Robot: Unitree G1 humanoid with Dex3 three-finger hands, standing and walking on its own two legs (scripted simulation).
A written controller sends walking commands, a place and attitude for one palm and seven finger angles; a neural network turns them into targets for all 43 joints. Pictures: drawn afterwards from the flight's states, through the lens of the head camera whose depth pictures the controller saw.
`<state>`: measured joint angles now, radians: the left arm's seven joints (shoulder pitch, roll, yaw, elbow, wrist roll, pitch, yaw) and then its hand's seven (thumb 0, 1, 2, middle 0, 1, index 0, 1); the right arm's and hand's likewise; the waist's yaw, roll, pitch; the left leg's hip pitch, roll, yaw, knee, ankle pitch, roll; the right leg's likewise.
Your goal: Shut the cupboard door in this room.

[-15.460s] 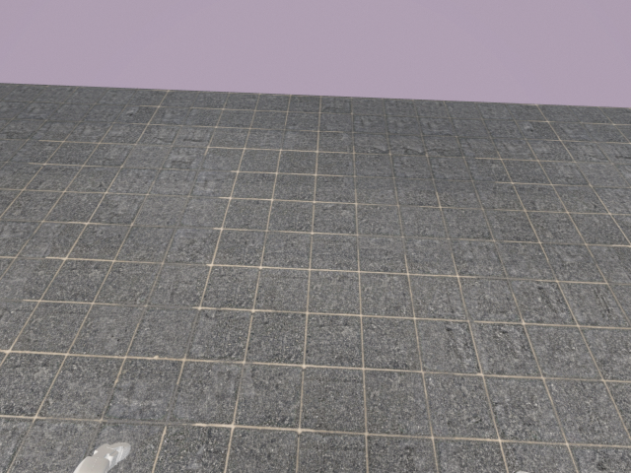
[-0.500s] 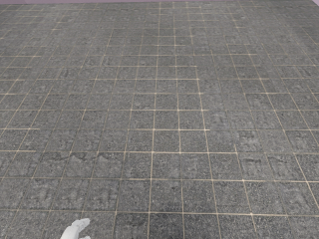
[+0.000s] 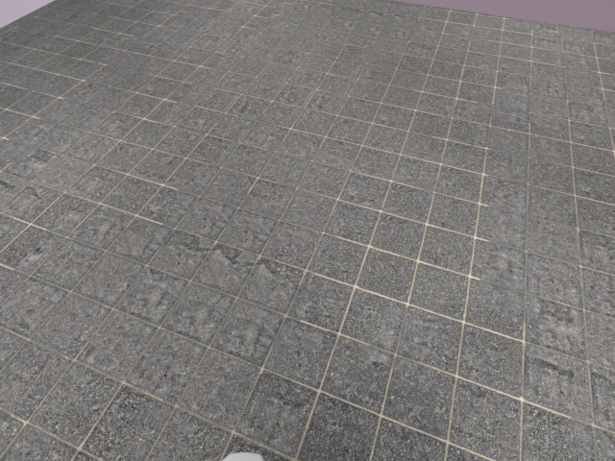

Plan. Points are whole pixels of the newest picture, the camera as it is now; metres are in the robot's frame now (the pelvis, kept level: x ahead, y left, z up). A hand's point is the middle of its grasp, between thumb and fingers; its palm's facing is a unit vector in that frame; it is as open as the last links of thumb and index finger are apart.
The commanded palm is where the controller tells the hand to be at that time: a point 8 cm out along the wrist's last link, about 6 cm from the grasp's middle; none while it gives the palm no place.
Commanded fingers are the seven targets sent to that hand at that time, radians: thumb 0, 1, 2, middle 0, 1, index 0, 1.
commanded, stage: turn or walk to find it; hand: left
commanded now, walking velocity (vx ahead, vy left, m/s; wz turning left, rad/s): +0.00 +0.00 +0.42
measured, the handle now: out of the picture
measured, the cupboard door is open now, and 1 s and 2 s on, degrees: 87 87 87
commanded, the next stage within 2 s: none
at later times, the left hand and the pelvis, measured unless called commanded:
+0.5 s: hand out of the picture +0.03 +0.23 -0.16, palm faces +0.19 -0.95 -0.26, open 7.4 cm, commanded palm none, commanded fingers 0.00 0.90 0.90 -0.20 -0.30 -0.20 -0.30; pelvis -0.03 +0.01 +0.00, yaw +11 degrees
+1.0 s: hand out of the picture -0.11 +0.19 -0.17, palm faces +0.44 -0.87 -0.24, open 7.4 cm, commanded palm none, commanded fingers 0.00 0.90 0.90 -0.20 -0.30 -0.20 -0.30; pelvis -0.06 -0.01 +0.00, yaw +25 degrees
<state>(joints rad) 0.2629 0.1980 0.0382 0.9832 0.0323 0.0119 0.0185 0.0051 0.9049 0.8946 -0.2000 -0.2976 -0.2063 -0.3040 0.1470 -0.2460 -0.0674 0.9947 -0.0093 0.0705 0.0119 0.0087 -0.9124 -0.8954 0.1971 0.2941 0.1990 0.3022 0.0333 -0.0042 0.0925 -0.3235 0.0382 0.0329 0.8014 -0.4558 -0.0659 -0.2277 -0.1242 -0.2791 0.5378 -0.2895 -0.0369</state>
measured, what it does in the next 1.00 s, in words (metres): steps on the spot, turning left: left foot, then right foot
